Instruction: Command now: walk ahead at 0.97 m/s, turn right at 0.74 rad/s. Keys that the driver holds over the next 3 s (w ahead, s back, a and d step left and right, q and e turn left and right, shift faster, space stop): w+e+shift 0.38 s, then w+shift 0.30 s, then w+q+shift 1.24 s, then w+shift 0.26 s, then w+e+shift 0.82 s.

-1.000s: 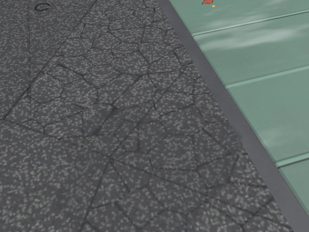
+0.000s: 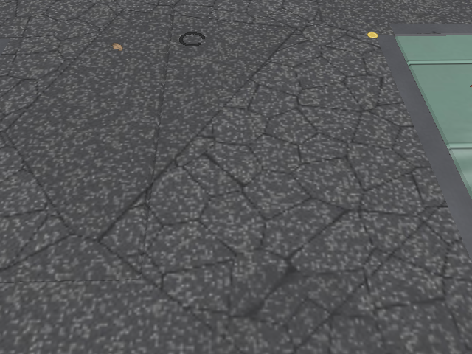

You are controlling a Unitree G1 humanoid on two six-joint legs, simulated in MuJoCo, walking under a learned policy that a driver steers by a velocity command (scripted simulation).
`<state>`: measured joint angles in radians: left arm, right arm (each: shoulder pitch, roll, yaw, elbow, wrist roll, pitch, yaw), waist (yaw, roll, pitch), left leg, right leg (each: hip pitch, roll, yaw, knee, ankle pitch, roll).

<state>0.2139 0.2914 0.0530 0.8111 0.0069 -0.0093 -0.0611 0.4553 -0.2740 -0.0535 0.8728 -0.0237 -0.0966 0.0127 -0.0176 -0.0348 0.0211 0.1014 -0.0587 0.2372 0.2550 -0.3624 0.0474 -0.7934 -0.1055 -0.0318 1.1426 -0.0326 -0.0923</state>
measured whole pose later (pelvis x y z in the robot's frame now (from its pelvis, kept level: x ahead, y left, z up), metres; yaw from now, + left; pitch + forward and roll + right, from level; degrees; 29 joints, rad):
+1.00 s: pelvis +0.90 -0.19 -0.01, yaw -21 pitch +3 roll +0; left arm -0.12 0.23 -0.06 0.61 0.05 -0.10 -0.05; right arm 0.62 -0.25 -0.05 0.94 0.01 -0.09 0.02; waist -0.16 0.00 0.02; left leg 0.14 -0.04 -0.15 0.24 -0.40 0.05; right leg -0.60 -0.03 0.02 0.54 -0.04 -0.03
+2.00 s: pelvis +1.80 -0.27 +0.00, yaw +32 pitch +1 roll -2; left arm 0.22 0.31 0.04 0.69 0.05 -0.07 0.02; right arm 0.26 -0.39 -0.07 0.74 -0.03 -0.03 0.03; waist -0.01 0.05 0.02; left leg -0.41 -0.07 -0.06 1.29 -0.32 0.11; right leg -0.33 -0.03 -0.05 0.56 -0.24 0.02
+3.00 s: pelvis +2.60 +0.16 +0.00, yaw +4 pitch +0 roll -1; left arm 0.47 0.31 0.07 0.87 0.00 -0.04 -0.01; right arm 0.02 -0.23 0.04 0.60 -0.06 -0.07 0.01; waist 0.07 -0.01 0.03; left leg -0.71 0.15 -0.11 1.00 -0.21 -0.07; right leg -0.10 0.23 0.10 0.39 -0.27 -0.19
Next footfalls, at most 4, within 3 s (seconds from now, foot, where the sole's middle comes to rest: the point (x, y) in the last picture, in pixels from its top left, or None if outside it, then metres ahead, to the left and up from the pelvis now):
0.18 right None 0.35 -0.03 -0.77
0.60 left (247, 259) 0.80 -0.02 -0.77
1.02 right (349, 196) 1.05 -0.39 -0.77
1.46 left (299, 114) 1.50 -0.27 -0.77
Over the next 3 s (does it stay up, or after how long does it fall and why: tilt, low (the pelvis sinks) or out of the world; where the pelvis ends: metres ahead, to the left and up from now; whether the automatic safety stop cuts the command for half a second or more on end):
stays up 2.60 0.16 0.00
